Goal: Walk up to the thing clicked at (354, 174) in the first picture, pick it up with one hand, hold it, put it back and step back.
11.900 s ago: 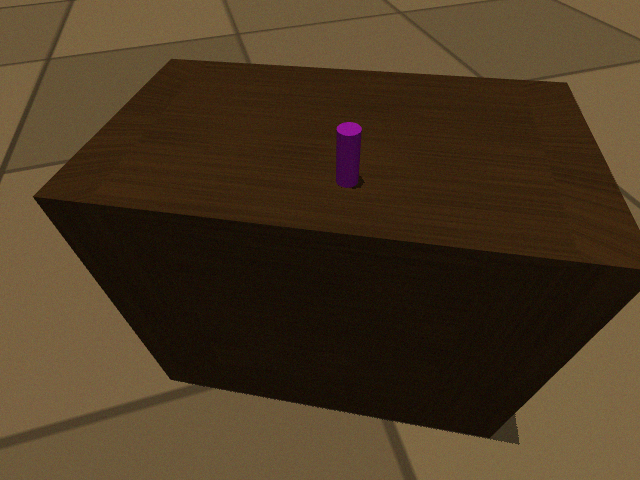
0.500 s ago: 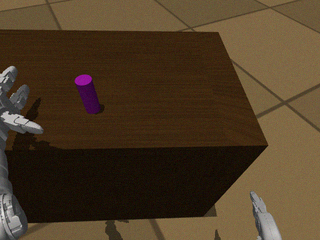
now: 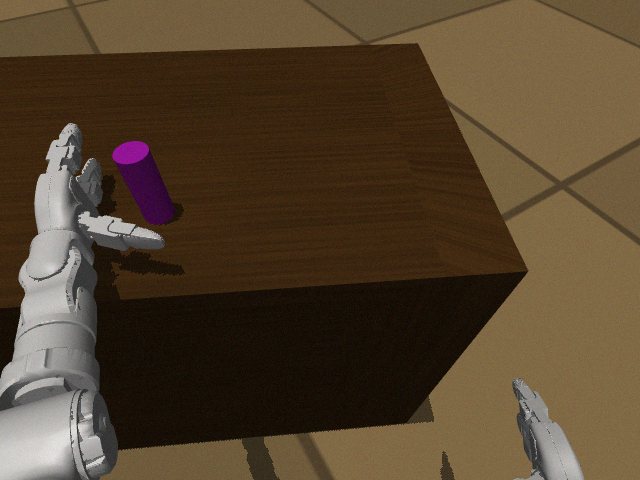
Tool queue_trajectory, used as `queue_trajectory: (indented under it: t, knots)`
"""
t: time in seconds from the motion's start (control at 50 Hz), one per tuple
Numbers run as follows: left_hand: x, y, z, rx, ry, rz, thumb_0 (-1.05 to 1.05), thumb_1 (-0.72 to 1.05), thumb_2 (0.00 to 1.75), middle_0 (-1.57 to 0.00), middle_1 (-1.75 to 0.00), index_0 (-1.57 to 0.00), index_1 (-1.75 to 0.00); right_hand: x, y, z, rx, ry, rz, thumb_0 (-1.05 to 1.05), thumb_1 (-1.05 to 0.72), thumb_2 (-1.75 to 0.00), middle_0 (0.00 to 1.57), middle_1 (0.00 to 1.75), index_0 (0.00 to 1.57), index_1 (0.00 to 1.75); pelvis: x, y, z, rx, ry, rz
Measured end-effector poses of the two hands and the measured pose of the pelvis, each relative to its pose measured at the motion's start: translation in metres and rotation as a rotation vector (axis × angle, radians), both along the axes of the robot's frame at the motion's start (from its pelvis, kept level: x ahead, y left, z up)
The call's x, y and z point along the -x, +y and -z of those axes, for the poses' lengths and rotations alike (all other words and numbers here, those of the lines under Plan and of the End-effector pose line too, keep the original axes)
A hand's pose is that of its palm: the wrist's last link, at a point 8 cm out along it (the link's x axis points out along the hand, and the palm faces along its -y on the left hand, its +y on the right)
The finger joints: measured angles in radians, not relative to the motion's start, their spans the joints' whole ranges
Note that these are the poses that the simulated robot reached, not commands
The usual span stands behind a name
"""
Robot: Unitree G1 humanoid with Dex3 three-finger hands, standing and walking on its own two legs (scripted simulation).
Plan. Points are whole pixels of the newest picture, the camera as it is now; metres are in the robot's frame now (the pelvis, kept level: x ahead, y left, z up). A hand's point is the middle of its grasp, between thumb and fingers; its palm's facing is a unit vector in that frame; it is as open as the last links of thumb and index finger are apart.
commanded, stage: close in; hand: left
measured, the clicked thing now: (146, 185) +0.48 +0.20 +0.11
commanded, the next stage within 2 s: rest palm in 0.12 s
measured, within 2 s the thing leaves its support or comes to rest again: leaves its support in 1.54 s
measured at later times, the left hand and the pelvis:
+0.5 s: hand (152, 203) +0.45 +0.19 +0.11, palm faces +0.16 -0.99 +0.04, open 17.6 cm; pelvis +0.00 +0.00 +0.00, yaw +0 degrees
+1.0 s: hand (155, 181) +0.48 +0.18 +0.12, palm faces +0.15 -0.99 +0.03, open 11.2 cm; pelvis -0.01 +0.00 -0.01, yaw -1 degrees
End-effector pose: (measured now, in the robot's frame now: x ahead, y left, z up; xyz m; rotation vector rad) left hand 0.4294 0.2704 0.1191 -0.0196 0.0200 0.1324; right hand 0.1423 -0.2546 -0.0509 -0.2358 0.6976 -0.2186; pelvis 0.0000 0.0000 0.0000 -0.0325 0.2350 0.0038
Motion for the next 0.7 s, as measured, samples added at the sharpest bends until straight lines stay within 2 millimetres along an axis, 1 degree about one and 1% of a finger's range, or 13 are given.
queue_trajectory:
  t: [0.08, 0.14, 0.3, 0.36, 0.52, 0.58, 0.7]
  knots:
    - [0.003, -0.006, 0.004, 0.008, 0.005, 0.001, -0.01, -0.51, 0.07, -0.04, -0.04, -0.05, -0.04, -0.005, -0.004, -0.007, 0.014, -0.029, -0.013, -0.01, 0.53, -0.05, 0.05, 0.05, 0.06, 0.05, 0.001, -0.002, 0.001, -0.003, -0.004, -0.006]
    - [0.004, -0.012, 0.006, 0.009, 0.002, 0.002, -0.01, -0.52, 0.07, -0.04, -0.04, -0.05, -0.04, -0.005, -0.005, -0.009, 0.022, -0.034, -0.018, -0.01, 0.53, -0.06, 0.05, 0.05, 0.06, 0.05, 0.002, -0.003, 0.002, -0.004, -0.007, -0.009]
    - [-0.002, -0.028, 0.004, 0.011, -0.006, 0.001, -0.01, -0.58, 0.05, -0.06, -0.02, -0.06, -0.03, 0.005, -0.005, -0.004, 0.012, -0.01, -0.001, -0.01, 0.53, -0.06, 0.05, 0.05, 0.06, 0.05, 0.003, -0.004, 0.003, -0.005, -0.01, -0.005]
    - [-0.003, -0.032, 0.008, 0.017, 0.004, -0.002, -0.01, -0.59, 0.04, -0.08, -0.02, -0.07, -0.03, 0.008, -0.006, -0.002, 0.007, 0.0, 0.01, -0.01, 0.52, -0.06, 0.05, 0.05, 0.06, 0.05, 0.004, -0.004, 0.004, -0.005, -0.008, -0.002]
    - [0.005, -0.033, 0.012, 0.013, -0.014, -0.026, -0.01, -0.6, 0.01, -0.12, -0.01, -0.1, -0.03, 0.012, -0.01, -0.003, 0.01, -0.001, 0.032, -0.01, 0.5, -0.06, 0.05, 0.05, 0.06, 0.05, 0.005, -0.003, 0.004, -0.008, -0.012, 0.004]
    - [0.007, -0.03, 0.012, 0.006, -0.016, -0.035, -0.01, -0.6, 0.02, -0.18, -0.06, -0.16, -0.07, 0.01, -0.009, -0.005, 0.012, -0.01, 0.027, -0.01, 0.5, -0.06, 0.05, 0.05, 0.06, 0.05, 0.007, -0.003, 0.005, -0.009, -0.014, 0.003]
    - [0.004, -0.025, 0.011, 0.001, -0.003, -0.042, -0.01, -0.59, 0.08, -0.39, -0.21, -0.38, -0.22, 0.007, -0.006, -0.008, 0.022, -0.024, 0.008, -0.01, 0.5, -0.06, 0.05, 0.05, 0.06, 0.05, 0.011, -0.003, 0.006, -0.007, -0.012, -0.003]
